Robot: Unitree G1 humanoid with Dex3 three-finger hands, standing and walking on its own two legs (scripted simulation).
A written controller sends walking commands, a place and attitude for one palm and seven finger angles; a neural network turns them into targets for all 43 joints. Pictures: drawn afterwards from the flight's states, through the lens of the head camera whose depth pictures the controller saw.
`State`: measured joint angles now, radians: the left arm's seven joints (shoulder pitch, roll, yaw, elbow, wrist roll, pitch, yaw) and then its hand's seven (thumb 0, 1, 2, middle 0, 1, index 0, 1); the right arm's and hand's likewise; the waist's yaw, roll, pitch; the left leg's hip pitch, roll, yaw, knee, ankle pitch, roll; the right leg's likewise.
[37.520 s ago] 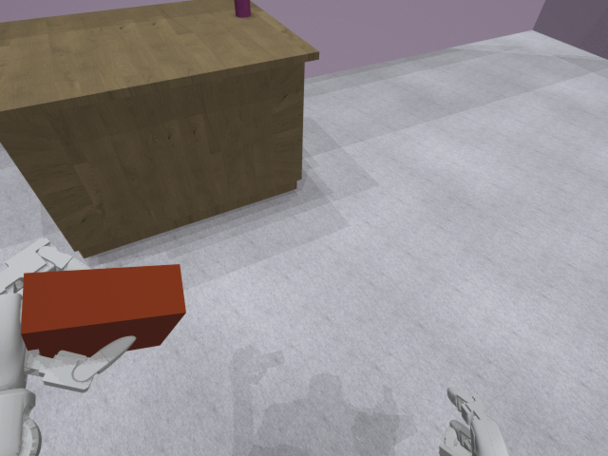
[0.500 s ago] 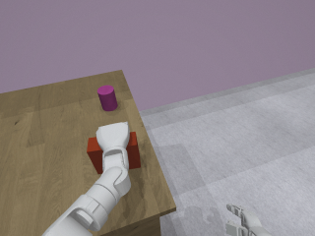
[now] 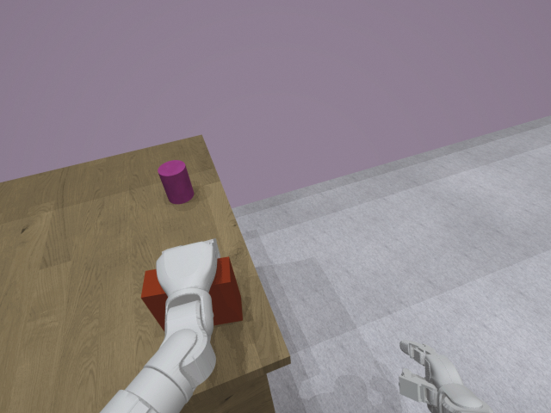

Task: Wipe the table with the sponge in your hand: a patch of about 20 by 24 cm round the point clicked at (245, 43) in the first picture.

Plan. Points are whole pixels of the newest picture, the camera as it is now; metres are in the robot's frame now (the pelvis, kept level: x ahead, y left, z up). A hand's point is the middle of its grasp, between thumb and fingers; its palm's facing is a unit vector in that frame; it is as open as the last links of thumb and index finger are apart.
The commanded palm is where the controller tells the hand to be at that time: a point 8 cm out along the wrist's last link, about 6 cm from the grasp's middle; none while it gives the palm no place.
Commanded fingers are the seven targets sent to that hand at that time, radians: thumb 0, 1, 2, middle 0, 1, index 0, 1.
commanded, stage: wipe back along the third lane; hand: left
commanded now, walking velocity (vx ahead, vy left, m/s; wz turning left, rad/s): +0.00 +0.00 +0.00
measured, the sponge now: (199, 303) +0.30 +0.18 -0.01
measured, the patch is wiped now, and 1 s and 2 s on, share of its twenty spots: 0.90 0.90 0.90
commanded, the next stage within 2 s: slide back across to the middle lane in 0.26 s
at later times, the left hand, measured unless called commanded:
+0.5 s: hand (198, 296) +0.28 +0.16 +0.04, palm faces +0.02 -0.12 -0.99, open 9.2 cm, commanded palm +0.23 +0.16 +0.08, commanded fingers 0.00 0.10 1.30 -1.20 -1.60 -1.20 -1.60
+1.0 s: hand (167, 315) +0.24 +0.19 +0.05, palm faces +0.05 -0.21 -0.98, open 9.2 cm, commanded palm +0.20 +0.21 +0.09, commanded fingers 0.00 0.10 1.30 -1.20 -1.60 -1.20 -1.60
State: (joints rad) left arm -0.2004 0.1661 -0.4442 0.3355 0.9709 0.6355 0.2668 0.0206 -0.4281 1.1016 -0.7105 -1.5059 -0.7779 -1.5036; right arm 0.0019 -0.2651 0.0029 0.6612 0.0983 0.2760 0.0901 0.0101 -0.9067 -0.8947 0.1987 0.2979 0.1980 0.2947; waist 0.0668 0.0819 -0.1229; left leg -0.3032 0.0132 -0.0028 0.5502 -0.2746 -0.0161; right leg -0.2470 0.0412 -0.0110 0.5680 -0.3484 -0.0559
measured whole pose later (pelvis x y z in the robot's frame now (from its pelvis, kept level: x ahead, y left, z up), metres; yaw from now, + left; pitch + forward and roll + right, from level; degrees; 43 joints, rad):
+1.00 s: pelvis +0.00 +0.00 +0.00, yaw -2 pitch -1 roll +1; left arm 0.13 0.26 -0.30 -0.04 0.92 0.53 0.20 -0.01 -0.45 1.09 -0.75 -1.47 -0.82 -1.46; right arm -0.01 -0.26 0.01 0.63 0.09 0.21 0.05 0.01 -0.91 -0.89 0.20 0.30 0.20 0.29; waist 0.08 0.09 -0.08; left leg -0.23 0.02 0.03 0.51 -0.26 -0.02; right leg -0.18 0.05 0.02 0.54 -0.33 -0.06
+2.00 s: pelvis -0.02 -0.02 -0.01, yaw +1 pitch +4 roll +1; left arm -0.33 0.34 -0.15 0.56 0.97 0.37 0.17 0.00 -0.56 1.18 -0.83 -1.41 -0.89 -1.39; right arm 0.11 -0.29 0.00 0.71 0.08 0.16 -0.04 0.01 -0.90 -0.89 0.20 0.30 0.20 0.30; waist 0.05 0.08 -0.10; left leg -0.42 0.03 -0.03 0.60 -0.26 0.00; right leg -0.37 0.06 -0.03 0.62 -0.34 -0.08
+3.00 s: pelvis -0.01 +0.00 -0.01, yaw +0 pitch +12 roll -1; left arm -0.64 0.50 -0.01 0.97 0.99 0.19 0.21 0.01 -0.56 1.18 -0.83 -1.39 -0.87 -1.44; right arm 0.23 -0.29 -0.02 0.72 0.08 0.18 -0.01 0.01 -0.90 -0.89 0.20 0.30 0.20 0.30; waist -0.04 0.07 -0.13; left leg -0.59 0.04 -0.03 0.67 -0.29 0.00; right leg -0.51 0.07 -0.02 0.63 -0.33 -0.05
